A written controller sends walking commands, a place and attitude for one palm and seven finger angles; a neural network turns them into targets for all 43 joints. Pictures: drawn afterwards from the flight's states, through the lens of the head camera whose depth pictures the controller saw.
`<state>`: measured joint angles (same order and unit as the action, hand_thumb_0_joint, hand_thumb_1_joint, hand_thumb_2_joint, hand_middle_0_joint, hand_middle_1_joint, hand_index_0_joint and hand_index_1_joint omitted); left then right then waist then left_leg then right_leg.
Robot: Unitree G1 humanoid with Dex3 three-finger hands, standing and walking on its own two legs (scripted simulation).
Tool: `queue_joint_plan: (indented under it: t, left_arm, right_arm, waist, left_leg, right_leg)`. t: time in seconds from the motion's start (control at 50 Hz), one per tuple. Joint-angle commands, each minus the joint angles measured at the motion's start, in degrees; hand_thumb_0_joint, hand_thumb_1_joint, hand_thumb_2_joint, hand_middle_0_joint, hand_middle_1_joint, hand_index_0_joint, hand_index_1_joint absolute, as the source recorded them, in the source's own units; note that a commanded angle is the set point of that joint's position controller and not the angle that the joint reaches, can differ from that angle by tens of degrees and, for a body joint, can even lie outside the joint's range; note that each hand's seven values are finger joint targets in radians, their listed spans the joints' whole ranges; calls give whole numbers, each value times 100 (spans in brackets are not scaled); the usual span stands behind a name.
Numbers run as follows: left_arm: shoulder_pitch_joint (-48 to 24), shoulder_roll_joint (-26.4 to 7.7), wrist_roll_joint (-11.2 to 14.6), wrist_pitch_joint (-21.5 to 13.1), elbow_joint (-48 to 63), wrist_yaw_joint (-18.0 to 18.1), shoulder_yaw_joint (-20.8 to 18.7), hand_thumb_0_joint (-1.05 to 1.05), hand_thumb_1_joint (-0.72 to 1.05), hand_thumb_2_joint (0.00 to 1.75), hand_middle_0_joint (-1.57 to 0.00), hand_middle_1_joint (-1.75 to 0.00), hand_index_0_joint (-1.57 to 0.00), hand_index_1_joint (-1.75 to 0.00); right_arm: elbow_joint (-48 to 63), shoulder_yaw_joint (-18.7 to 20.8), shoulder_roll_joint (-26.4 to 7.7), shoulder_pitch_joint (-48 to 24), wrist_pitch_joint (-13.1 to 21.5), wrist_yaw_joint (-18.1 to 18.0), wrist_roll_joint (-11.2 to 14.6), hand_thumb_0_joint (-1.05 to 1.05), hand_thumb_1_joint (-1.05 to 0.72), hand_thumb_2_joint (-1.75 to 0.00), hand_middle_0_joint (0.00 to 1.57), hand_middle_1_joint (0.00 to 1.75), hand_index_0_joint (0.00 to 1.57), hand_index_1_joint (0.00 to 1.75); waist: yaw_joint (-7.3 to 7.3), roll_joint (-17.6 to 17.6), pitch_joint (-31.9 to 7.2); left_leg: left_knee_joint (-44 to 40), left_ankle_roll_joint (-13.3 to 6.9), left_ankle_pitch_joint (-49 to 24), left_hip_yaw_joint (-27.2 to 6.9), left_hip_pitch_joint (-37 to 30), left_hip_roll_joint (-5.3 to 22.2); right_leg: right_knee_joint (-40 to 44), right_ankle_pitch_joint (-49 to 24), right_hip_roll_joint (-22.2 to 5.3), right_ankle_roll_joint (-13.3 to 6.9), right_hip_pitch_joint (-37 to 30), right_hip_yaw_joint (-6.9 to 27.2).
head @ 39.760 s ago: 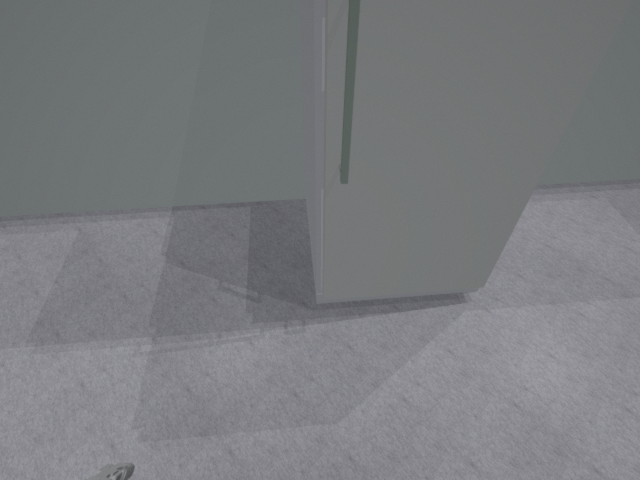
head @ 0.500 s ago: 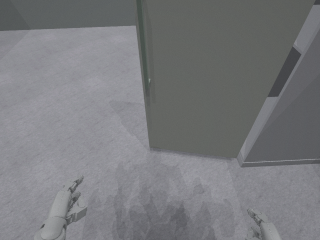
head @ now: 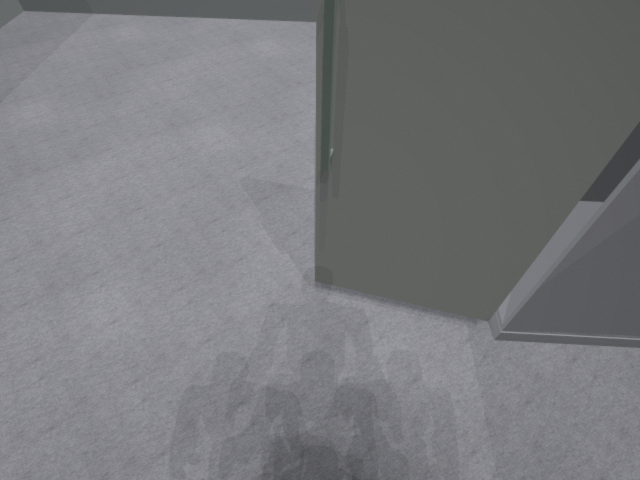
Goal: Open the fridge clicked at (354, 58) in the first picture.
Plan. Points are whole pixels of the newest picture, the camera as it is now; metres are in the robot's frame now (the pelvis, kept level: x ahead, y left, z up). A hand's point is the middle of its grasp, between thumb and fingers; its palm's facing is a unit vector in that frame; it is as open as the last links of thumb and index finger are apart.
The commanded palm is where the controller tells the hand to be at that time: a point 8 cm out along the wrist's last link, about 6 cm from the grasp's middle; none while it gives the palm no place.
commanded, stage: let the arm hang, fingers relaxed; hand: left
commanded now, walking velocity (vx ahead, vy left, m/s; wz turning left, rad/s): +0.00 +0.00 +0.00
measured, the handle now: (330, 81) +0.78 +0.03 +0.09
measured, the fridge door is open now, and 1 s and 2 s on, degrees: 78 78 78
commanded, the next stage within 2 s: look to check the result in 0.44 s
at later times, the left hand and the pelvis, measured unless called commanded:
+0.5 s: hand out of the picture -0.01 +0.18 -0.17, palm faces -0.02 -0.98 -0.19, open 7.3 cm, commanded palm none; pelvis -0.01 +0.00 +0.00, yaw -1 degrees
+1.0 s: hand out of the picture +0.02 +0.18 -0.17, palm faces -0.04 -0.97 -0.22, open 7.3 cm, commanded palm none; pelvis -0.02 -0.01 +0.00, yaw -2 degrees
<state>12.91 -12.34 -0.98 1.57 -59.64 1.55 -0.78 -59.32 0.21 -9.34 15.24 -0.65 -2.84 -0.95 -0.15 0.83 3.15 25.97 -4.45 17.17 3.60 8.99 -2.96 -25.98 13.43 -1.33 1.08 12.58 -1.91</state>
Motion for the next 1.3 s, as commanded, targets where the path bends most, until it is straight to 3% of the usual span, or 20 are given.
queue_joint_plan:
  t: [0.0,0.08,0.16,0.26,0.3,0.76,0.9,1.28]
  left_arm:
    - [136,-457,17,-101,66,7,-50,0,90,90,-20,-30,-20,-30]
    - [97,-412,9,-88,-76,-4,-20,0,90,90,-20,-30,-20,-30]
    - [144,-381,-3,-103,-174,-11,-8,0,90,90,-20,-30,-20,-30]
    - [224,-366,5,-165,-269,2,-17,0,90,90,-20,-30,-20,-30]
    - [229,-379,11,-173,-294,5,-10,0,90,90,-20,-30,-20,-30]
    - [204,-456,7,-201,-470,22,-43,0,90,90,-20,-30,-20,-30]
    - [27,-609,-1,-223,-412,5,-64,0,90,90,-20,-30,-20,-30]
    - [-627,-1284,9,-329,-247,-59,-143,0,90,90,-20,-30,-20,-30]
  right_arm:
    - [34,108,-727,215,129,16,-18,0,-90,-90,20,30,20,30]
    - [-111,77,-717,149,132,50,-24,0,-90,-90,20,30,20,30]
    - [-213,59,-717,117,155,67,-24,0,-90,-90,20,30,20,30]
    - [-309,51,-678,183,199,59,-9,0,-90,-90,20,30,20,30]
    - [-354,44,-681,172,198,56,-4,0,-90,-90,20,30,20,30]
    - [-499,90,-758,267,186,42,7,0,-90,-90,20,30,20,30]
    - [-453,117,-909,102,191,68,4,0,-90,-90,20,30,20,30]
    - [-333,202,-1582,-541,216,133,8,0,-90,-90,20,30,20,30]
  waist:
    - [22,-82,-230]
    - [14,-107,140]
    - [27,-35,279]
    - [14,-13,-41]
    - [13,-21,-4]
    - [3,-74,100]
    - [5,-70,129]
    - [-17,-137,-228]
  left_leg:
    - [-789,116,-1895,-822,146,1039]
    - [-1092,126,-943,-840,346,1019]
    - [-1242,124,-565,-842,437,991]
    - [-1053,126,-1226,-698,146,940]
    - [-1017,125,-1307,-678,104,937]
    - [-1098,96,-819,-685,150,985]
    - [-1153,104,-698,-714,198,997]
    - [-1167,159,-916,-726,-97,1036]
  right_leg:
    - [224,-955,-354,-173,-428,319]
    - [375,-531,-360,-149,-259,394]
    - [415,-505,-368,-148,-209,451]
    - [420,-881,-410,-182,-329,496]
    - [434,-911,-422,-185,-293,494]
    - [513,-689,-418,-258,-209,545]
    - [566,-675,-416,-267,-227,588]
    - [812,-924,-532,-337,-471,686]
